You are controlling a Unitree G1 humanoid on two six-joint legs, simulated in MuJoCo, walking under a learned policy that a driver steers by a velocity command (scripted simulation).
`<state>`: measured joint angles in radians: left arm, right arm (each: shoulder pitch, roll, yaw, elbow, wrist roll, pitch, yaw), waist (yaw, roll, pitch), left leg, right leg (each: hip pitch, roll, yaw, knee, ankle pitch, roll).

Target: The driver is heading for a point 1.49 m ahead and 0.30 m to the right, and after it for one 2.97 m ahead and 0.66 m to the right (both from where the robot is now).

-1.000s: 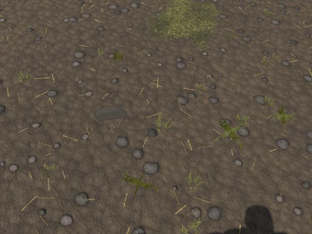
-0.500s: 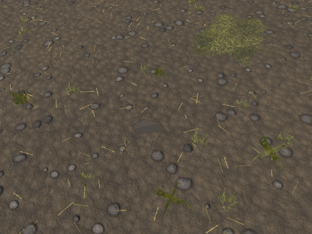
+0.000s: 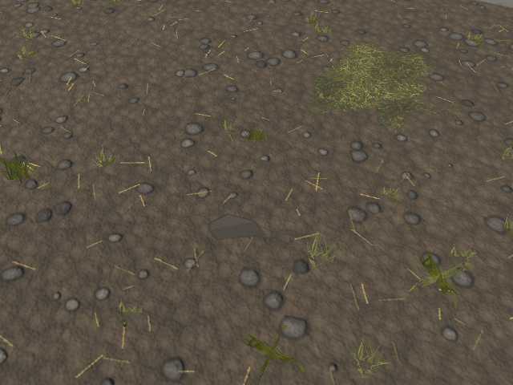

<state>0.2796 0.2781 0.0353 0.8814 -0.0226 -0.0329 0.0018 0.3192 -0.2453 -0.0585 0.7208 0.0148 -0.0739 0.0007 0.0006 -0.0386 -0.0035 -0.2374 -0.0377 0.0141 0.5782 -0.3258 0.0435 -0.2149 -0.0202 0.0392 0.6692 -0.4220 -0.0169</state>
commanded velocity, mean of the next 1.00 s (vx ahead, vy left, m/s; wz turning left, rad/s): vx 0.46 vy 0.00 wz -0.02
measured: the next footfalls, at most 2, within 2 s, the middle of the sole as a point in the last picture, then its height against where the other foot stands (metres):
right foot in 0.40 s outside the picture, level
left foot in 0.96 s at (227, 326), level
